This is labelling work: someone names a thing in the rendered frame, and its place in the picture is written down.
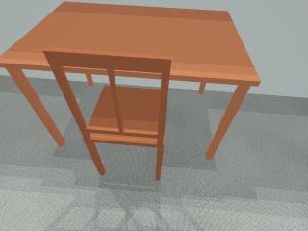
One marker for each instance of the chair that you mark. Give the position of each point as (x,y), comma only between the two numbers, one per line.
(122,115)

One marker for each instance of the table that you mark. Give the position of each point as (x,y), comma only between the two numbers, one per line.
(204,46)

